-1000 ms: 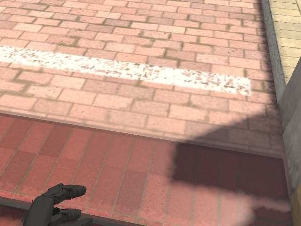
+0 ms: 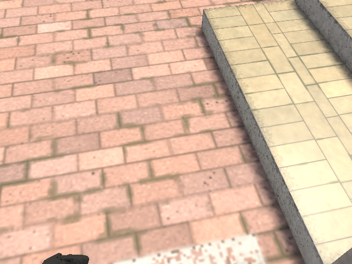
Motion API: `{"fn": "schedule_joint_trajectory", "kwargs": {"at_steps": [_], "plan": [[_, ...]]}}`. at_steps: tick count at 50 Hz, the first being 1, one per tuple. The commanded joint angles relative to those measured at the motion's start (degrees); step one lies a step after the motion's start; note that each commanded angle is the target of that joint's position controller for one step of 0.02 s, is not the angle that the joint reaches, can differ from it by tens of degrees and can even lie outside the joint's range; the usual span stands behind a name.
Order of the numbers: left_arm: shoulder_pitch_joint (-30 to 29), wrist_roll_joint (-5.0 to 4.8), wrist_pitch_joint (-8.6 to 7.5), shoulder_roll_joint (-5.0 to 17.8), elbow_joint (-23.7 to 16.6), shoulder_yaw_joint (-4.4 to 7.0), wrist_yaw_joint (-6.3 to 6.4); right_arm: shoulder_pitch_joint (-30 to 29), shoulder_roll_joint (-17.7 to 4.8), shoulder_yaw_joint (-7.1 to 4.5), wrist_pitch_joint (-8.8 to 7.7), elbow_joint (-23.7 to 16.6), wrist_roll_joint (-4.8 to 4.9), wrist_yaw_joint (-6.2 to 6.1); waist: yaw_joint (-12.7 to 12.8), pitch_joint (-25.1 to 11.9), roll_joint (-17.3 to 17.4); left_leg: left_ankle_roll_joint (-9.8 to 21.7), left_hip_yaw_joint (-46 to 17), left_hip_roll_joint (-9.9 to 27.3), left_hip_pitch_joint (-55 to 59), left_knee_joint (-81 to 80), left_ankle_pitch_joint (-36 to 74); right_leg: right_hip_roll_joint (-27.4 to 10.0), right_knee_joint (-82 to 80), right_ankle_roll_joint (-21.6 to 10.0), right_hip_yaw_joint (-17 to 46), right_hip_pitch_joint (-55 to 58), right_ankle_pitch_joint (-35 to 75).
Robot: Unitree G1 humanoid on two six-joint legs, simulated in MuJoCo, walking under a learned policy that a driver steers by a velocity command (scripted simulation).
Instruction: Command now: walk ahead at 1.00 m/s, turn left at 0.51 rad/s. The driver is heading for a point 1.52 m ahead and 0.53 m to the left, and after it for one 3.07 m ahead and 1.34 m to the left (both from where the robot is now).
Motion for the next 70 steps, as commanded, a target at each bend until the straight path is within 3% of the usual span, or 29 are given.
{"fn": "schedule_joint_trajectory", "kwargs": {"at_steps": [1,6,9,13,16,17,18,19,20,21,22,24,29,35,37,39,40,41,42,45,48,51,58,61,62,63,64,66,70], "plan": [[12.68,-0.1,-2.21,5.77,1.14,2.95,0.46,-8.19,-5.03,-0.74,-1.11,-8.63,-0.05,0.52,7.56,-7.92,1.38,2.27,-3.66,1.39,-34.55,16.75,6.21,-20.83,-22.33,-5.88,30.66,32.77,-6.97],[16.5,-3.04,-4.24,2.49,7.16,1.39,0.77,-13.03,-1.82,-0.07,2.99,-10.76,-2.15,2.56,3.17,1.47,-1.75,0.88,-1.59,5.58,-37.89,11.5,8.25,-15.8,-28.23,0.2,9.32,23.96,16.27],[16.4,-2.82,-4.71,2.55,8.27,0.9,0.82,-21.87,-1.26,1.01,2.92,-14.61,-1.86,3.68,3.16,5.6,-3.56,1.0,3.26,4.17,-38.17,1.79,16.73,-11.49,-31.47,2.29,-2.97,21.39,29.62],[17.29,-3.46,-5.12,7.56,9.11,1.15,2.49,-26.56,-2.86,1.48,2.88,-16.0,-1.46,5.15,2.17,5.47,-1.89,4.05,12.43,-2.65,-23.48,-17.64,26.34,-11.09,-31.31,5.01,-10.15,22.26,55.24],[14.44,-2.83,-2.83,13.66,7.45,2.88,4.05,-10.14,-8.91,-0.72,3.1,-10.92,-1.43,4.14,-7.49,-4.52,-6.63,6.81,13.37,-8.98,-5.98,-18.71,19.97,-14.48,-8.77,5.15,-9.15,28.23,79.83],[10.81,-2.4,-1.61,14.87,6.11,3.41,4.18,2.28,-11.91,-2.33,3.24,-7.1,-1.44,3.28,-13.44,-10.01,-6.16,8.77,10.44,-9.48,6.63,-19.92,16.47,-14.96,7.91,4.39,-7.66,24.55,78.45],[8.95,-2.56,-0.77,14.46,5.52,3.8,3.27,7.49,-14.35,-3.99,3.42,-4.92,-0.69,2.05,-15.44,-11.08,0.25,11.55,5.19,-7.72,15.72,-26.6,14.96,-8.77,31.75,4.14,-8.26,16.99,48.62],[8.96,-0.98,-1.48,3.9,3.01,1.08,1.91,0.83,-16.59,-4.52,4.16,-4.85,-0.2,1.21,-6.49,-4.55,15.36,13.23,-6.6,-2.16,19.12,-22.79,23.51,1.42,54.73,5.22,-5.28,-4.69,-12.26],[15.72,-2.21,-2.36,3.08,-3.51,0.16,1.68,-4.15,-21.19,-5.14,4.54,-8.78,-1.61,1.15,0.62,-17.84,15.82,24.53,-34.77,7.57,30.73,-34.37,12.83,1.81,63.91,5.88,7.37,-18.19,-15.43],[12.28,-1.71,-3.8,6.29,-4.22,-0.22,1.61,-5.71,-18.74,-5.12,4.58,-10.02,-1.88,0.56,-1.21,-15.82,6.92,24.03,-46.06,10.67,27.47,-47.96,-4.88,-0.71,59.79,4.9,11.13,-22.84,-11.07],[9.49,-1.71,-4.26,7.72,-3.66,-0.18,1.67,-6.14,-14.28,-4.1,4.06,-8.65,-2.05,0.09,0.68,-5.59,-1.08,20.45,-43.36,9.81,17.44,-51.59,-6.81,-3.6,53.69,4.6,11.24,-23.29,-7.26],[8.96,0.02,-2.82,6.9,-3.48,-0.8,1.98,-8.59,-11.61,-3.15,2.06,-8.0,-1.73,0.04,5.36,-0.1,-5.72,17.38,-33.49,5.4,1.53,-50.81,5.6,-7.54,44.68,5.71,11.37,-16.28,-5.81],[-4.21,-0.41,0.28,4.13,-9.15,-2.3,1.16,-7.57,-12.43,-2.72,-0.64,-7.55,-0.73,0.42,4.28,4.93,-3.18,14.59,-21.87,-2.79,-14.06,-54.08,19.53,-9.75,19.38,9.71,7.35,-8.78,2.16],[-11.45,-2.13,-0.35,3.52,-9.22,-3.09,-0.28,-1.43,-12.56,-3.17,-0.43,-4.97,0.11,0.6,-2.81,2.27,2.77,7.9,-17.7,-3.45,-1.59,-52.06,39.54,-3.99,-5.37,5.41,3.22,1.62,24.82],[-7.64,-1.27,-0.74,6.26,-7.74,-1.91,-0.09,-1.35,-14.21,-3.23,-0.97,-4.68,-0.11,0.05,-1.54,-0.55,4.0,6.25,-17.83,-1.53,5.71,-47.4,52.36,-1.66,-9.89,3.6,2.62,7.13,22.99],[6.58,-2.43,-1.1,11.64,-4.05,0.65,1.4,-3.56,-18.2,-3.91,-0.85,-4.35,-1.78,-0.33,7.49,-8.14,6.05,4.42,-17.18,0.34,9.7,-28.93,66.34,0.0,-9.06,1.76,3.38,20.03,11.07],[19.86,-2.68,-1.04,14.22,-0.83,2.04,2.76,-7.98,-16.46,-3.51,-1.08,-5.52,-2.86,-0.31,15.14,-13.66,6.08,3.62,-14.94,-1.84,0.08,-13.41,57.76,-4.49,-5.21,1.02,6.53,34.7,4.74],[25.7,0.17,-1.51,19.71,0.19,3.61,3.26,-0.25,-6.5,-1.24,-1.29,-7.37,-0.92,-0.03,10.75,-23.65,-11.79,1.58,-9.83,-8.62,-17.76,13.32,18.28,-22.1,-6.29,-5.97,33.71,52.75,-12.52],[23.39,-0.63,-0.93,18.85,1.01,4.11,1.86,1.19,-6.7,0.01,-1.39,-7.61,-0.04,0.35,9.62,-27.96,-19.65,1.04,-7.74,-12.17,-28.6,22.1,-5.16,-27.05,-20.15,-9.88,58.2,54.65,-24.07],[15.49,-1.01,-1.1,7.96,2.94,2.19,1.04,-16.25,-10.05,0.04,-0.91,-10.35,-2.31,1.2,9.01,-6.01,1.43,2.12,-6.08,-3.73,-33.19,14.91,4.52,-18.85,-23.38,-6.92,35.8,31.43,-15.2],[19.12,-1.79,-2.26,4.99,7.83,0.99,1.04,-17.74,-5.6,1.63,0.56,-13.11,-3.09,2.69,4.86,-0.64,-1.78,1.44,-7.52,-1.92,-33.97,9.81,1.69,-15.95,-27.48,-5.81,27.4,22.6,-9.46],[18.74,-2.73,-3.48,7.49,9.07,1.28,0.8,-24.87,-5.88,2.67,0.99,-17.25,-3.46,3.34,3.11,4.92,-2.69,-0.16,-5.76,-0.25,-37.65,-1.65,7.49,-14.69,-34.25,-5.6,19.0,17.04,-2.97],[23.37,-4.28,-3.77,12.87,11.38,2.01,0.13,-34.43,-6.66,3.54,-0.11,-19.81,-2.67,3.95,4.03,4.77,-1.04,0.56,5.16,-2.55,-16.46,-28.17,23.73,-12.64,-35.88,-3.97,8.77,20.67,38.76],[24.07,-3.36,-2.21,16.19,12.45,2.62,1.2,-14.49,-11.4,0.91,-0.59,-13.82,-3.65,1.34,-5.72,-8.98,-4.39,1.48,4.42,-6.05,7.4,-30.96,11.98,-11.33,-3.83,-1.48,7.99,22.35,53.88],[24.03,-3.06,-2.17,12.48,11.14,1.76,1.11,-5.08,-15.91,-0.77,-0.68,-11.91,-4.8,0.01,-8.82,-15.35,-1.36,2.19,-5.44,4.3,21.42,-29.96,-0.2,-8.29,14.74,-1.18,7.27,10.51,36.74],[31.12,-4.82,-2.2,1.35,8.77,-0.32,0.9,-2.91,-20.12,-2.11,-1.01,-11.86,-6.69,-0.39,-2.39,-25.74,14.43,6.57,-33.9,23.53,36.34,-35.21,-16.05,-1.76,37.82,-0.5,7.75,-7.47,-13.24],[26.06,-5.34,-1.87,7.17,7.57,0.85,1.05,-3.8,-17.8,-2.03,-0.36,-12.38,-4.48,-0.17,-4.4,-27.47,11.53,7.19,-45.77,23.95,31.32,-45.96,-21.37,-1.64,44.29,-1.62,10.4,-12.12,-10.37],[16.13,-4.19,-1.18,7.54,6.18,1.15,0.56,-11.99,-10.37,-0.67,-1.1,-10.81,-3.57,0.12,-1.04,-8.02,4.68,4.82,-25.32,17.73,14.08,-47.0,-6.35,-7.05,39.13,-1.5,9.81,-15.45,-0.35],[14.67,-2.73,2.79,3.05,5.37,0.96,-1.2,-11.93,-5.54,0.3,-2.74,-7.11,-1.6,0.42,4.87,-0.26,5.86,1.92,-6.56,13.71,0.66,-52.86,8.14,-10.6,35.19,0.4,9.35,-12.12,-0.4]]}}
Keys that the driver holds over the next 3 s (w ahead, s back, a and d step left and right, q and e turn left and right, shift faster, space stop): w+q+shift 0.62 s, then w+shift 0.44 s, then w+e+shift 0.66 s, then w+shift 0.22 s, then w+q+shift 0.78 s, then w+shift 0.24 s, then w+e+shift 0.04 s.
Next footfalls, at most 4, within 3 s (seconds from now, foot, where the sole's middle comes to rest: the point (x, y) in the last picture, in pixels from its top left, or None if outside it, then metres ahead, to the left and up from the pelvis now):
0.36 left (138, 238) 0.55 0.12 -0.75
0.80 right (120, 136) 1.03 0.20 -0.75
1.24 left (27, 113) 1.20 0.65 -0.75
1.68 right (35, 52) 1.66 0.69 -0.75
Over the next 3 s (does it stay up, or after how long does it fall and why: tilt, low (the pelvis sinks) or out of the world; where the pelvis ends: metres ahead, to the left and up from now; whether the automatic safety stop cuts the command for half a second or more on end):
stays up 2.64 1.14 -0.01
